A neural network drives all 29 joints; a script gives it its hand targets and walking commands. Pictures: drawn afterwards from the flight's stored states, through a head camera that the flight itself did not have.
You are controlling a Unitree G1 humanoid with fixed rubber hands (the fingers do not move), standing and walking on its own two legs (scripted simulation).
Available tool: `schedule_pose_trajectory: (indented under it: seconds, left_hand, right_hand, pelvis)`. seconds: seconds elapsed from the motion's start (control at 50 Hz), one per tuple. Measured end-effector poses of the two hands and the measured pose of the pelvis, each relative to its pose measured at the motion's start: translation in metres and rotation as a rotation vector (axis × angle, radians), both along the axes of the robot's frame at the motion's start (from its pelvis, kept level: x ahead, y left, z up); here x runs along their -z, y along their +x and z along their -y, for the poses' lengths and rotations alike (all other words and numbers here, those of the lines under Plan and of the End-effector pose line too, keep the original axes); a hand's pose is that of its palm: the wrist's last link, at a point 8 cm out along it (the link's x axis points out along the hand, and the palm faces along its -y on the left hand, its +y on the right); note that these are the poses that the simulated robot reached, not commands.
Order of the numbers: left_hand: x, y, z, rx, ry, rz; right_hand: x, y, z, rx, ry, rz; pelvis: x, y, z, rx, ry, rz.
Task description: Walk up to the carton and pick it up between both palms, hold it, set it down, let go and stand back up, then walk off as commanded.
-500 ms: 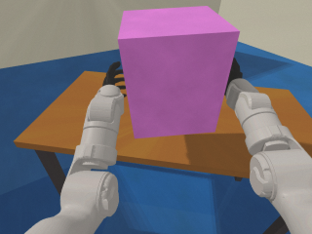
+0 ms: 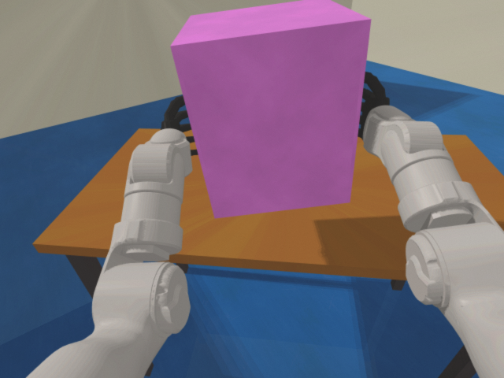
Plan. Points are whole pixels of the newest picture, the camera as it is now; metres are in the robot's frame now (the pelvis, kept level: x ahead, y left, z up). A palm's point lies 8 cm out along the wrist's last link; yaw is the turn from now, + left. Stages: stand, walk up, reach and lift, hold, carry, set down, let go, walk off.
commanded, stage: reach and lift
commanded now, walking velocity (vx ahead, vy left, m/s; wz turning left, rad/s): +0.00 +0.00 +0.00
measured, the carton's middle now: (269, 108) +0.44 -0.02 +0.29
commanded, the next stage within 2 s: hold in 0.74 s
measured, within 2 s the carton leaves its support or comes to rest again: neither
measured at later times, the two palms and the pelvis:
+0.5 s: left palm (165, 137) +0.38 +0.13 +0.28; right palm (376, 116) +0.39 -0.17 +0.29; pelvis +0.00 -0.01 +0.00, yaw +1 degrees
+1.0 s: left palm (167, 131) +0.38 +0.13 +0.29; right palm (383, 107) +0.38 -0.17 +0.31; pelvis +0.00 -0.02 +0.00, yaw +1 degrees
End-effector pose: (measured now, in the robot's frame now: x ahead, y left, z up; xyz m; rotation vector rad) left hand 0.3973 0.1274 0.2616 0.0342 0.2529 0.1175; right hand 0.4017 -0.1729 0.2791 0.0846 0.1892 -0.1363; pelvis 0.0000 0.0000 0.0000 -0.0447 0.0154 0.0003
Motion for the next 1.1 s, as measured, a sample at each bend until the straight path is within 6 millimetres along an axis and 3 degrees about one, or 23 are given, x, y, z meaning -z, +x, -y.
schedule_pose_trajectory:
  seconds: [0.42,0.74,1.1]
  left_hand:
    - [-0.012,-0.015,-0.004,-0.015,-0.022,0.0]
    - [-0.027,-0.017,0.0,0.002,-0.029,0.019]
    - [-0.034,-0.029,-0.005,-0.023,-0.04,0.05]
  right_hand:
    - [-0.008,-0.015,-0.003,-0.008,-0.021,-0.018]
    - [-0.028,-0.019,0.0,0.004,-0.019,-0.004]
    - [-0.03,-0.028,-0.004,-0.016,-0.028,0.018]
  pelvis:
    - [-0.001,-0.002,0.011,-0.016,0.009,0.018]
    - [-0.001,-0.002,0.015,-0.02,0.011,0.015]
    - [-0.001,0.004,0.017,-0.017,0.001,0.043]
